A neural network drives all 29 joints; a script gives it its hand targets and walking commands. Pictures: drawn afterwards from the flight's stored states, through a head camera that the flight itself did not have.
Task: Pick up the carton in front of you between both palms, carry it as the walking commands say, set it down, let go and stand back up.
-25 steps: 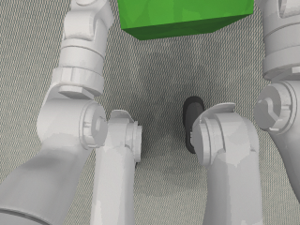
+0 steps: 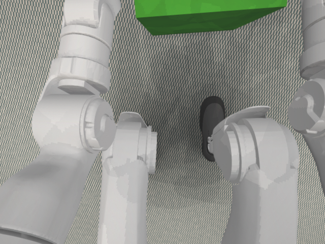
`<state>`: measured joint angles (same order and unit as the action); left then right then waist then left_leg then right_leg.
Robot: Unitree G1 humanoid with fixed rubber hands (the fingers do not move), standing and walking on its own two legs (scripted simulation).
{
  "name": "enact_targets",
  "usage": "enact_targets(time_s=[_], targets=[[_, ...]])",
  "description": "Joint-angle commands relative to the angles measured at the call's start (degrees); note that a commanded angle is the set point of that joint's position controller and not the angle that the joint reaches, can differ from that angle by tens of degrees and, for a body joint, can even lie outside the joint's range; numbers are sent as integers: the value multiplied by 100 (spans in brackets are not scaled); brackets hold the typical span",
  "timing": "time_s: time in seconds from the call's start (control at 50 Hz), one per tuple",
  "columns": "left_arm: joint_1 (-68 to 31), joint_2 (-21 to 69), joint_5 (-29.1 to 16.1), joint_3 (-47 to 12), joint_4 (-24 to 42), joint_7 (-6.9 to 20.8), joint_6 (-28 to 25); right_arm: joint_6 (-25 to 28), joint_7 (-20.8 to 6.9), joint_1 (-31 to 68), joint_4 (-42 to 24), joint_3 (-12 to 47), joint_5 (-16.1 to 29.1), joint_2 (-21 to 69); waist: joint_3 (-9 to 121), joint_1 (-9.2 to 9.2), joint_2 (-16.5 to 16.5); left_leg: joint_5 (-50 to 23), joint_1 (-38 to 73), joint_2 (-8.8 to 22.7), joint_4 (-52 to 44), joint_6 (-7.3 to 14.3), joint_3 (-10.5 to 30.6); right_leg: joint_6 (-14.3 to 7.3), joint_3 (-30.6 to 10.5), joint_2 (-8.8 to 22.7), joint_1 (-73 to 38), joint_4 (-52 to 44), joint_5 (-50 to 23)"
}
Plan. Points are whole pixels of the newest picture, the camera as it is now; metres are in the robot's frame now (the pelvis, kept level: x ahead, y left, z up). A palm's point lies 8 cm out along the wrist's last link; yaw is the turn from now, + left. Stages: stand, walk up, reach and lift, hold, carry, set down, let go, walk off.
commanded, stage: set down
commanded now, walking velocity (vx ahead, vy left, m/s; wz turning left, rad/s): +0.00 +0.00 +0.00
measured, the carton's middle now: out of the picture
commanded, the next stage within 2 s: let go in 1.72 s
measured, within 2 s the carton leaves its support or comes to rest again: neither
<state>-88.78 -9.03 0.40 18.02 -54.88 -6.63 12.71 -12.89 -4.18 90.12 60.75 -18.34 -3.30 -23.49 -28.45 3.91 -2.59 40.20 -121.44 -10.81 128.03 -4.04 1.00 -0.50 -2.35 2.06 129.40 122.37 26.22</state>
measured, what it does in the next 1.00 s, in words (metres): stands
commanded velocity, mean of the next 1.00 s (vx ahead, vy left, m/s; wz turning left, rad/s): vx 0.00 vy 0.00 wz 0.00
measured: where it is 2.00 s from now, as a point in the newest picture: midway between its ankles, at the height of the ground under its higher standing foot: (174, 150)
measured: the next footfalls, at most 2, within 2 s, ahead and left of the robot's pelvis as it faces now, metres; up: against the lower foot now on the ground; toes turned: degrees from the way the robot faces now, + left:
none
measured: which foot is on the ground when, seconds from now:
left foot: down 0.00-1.00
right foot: down 0.00-1.00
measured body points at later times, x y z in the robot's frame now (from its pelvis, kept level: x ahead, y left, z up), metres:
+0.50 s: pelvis +0.01 +0.00 +0.00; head +0.39 -0.04 +0.22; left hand +0.58 +0.07 -0.19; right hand +0.55 -0.26 -0.20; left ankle +0.09 +0.12 -0.34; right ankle +0.14 -0.13 -0.34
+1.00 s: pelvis +0.00 +0.00 +0.05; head +0.36 -0.05 +0.30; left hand +0.61 +0.09 -0.07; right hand +0.58 -0.29 -0.07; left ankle +0.09 +0.12 -0.34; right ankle +0.14 -0.13 -0.34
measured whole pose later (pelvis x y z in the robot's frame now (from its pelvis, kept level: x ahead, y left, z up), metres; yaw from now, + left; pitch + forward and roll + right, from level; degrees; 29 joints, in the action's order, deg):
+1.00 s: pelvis +0.00 +0.00 +0.05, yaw -1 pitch +38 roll +3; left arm -86.6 -15.3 -7.6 10.4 -53.2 -10.8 14.2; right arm -10.9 -1.0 90.4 64.2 -12.3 4.9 -29.5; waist -17.7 2.3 -2.7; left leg 38.2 -118.2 -7.0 117.8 -1.9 -0.6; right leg 0.2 -2.9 0.9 125.8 112.4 25.0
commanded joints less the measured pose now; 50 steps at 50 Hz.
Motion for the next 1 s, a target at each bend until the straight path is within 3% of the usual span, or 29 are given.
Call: enact_targets(time_s=[0.0,0.2,0.34,0.38,0.44,0.48,0.52,0.6,0.62,0.64,0.68,0.74,0.84,0.92,0.98], targets=[[-2714,4054,-210,-1470,198,1258,-41,-71,-1263,2329,24,1315,328,4450,4975,118,-274,-609,722,155,-1433,301,-442,-198,168,-490,-3727,-447,-748],[-2046,3463,143,-1047,-216,1281,62,-118,-1250,1771,383,985,68,3769,3902,52,-251,-375,651,181,-1376,347,-422,-232,115,-502,-3447,-380,-374],[-1800,2789,297,-848,-171,1099,-19,40,-1116,1628,390,687,-93,2998,3860,93,-163,-578,1039,209,-1351,279,-407,-124,214,-427,-3462,-298,-444],[-1530,1780,372,-577,-149,859,-129,199,-869,1431,439,382,-152,1999,4016,101,-127,-710,1225,259,-1357,195,-427,-54,253,-361,-3582,-282,-553],[-1083,-1003,315,-90,144,79,-456,658,2,1097,395,-184,-105,-937,4661,120,-24,-1160,1630,346,-1337,56,-456,45,251,-239,-3950,-257,-975],[-1485,-1436,-195,-435,159,-123,-558,885,371,1709,307,38,298,-1424,5455,171,43,-1680,1643,391,-1217,-4,-392,38,193,-181,-4381,-178,-1612],[-1665,-1457,-695,-813,0,-164,-629,1043,497,1953,443,263,684,-1533,6018,258,14,-2018,1560,467,-1143,-48,-334,-16,121,-118,-4618,-113,-2138],[-1712,-1186,-1234,-1396,-85,-112,-666,1120,442,1939,620,659,1104,-1470,6861,437,-52,-2348,1597,561,-1132,-108,-290,-83,80,-61,-4952,-158,-2677],[-1724,-1228,-1292,-1420,-71,-124,-671,1117,426,1848,577,718,1186,-1507,7098,465,-69,-2310,1978,561,-1098,-64,-309,-77,95,-68,-4711,-253,-2357],[-1691,-1204,-1317,-1437,47,-128,-640,1099,406,1934,576,771,1219,-1566,7227,361,-128,-2270,1724,553,-1161,-99,-352,-103,52,-50,-5067,-246,-2584],[-1637,-1294,-1329,-1419,258,-176,-621,1040,370,1892,421,726,1226,-1617,7826,374,54,-2296,1462,559,-1273,-115,-404,-133,63,-62,-5883,-193,-3153],[-1685,-1506,-1268,-1300,816,-332,-523,898,371,1901,16,663,1202,-1770,8881,310,142,-2389,1864,496,-1431,-94,-496,-134,177,-124,-6477,-250,-3301],[-1734,-1527,-1150,-1091,1499,-543,-122,475,417,1973,-680,641,1127,-1815,9557,225,296,-1979,2477,399,-1949,16,-636,-89,454,-231,-6605,-757,-2650],[-1352,-1286,-870,-765,854,-474,105,245,349,1719,-316,574,881,-1504,8275,49,435,-1235,1970,395,-2465,105,-615,-43,476,-249,-5646,-1370,-1634],[-1079,-1114,-556,-445,477,-340,79,257,263,1479,-83,456,623,-1217,7665,-83,483,-1118,1589,398,-2724,107,-596,-1,424,-271,-5204,-1685,-1404]])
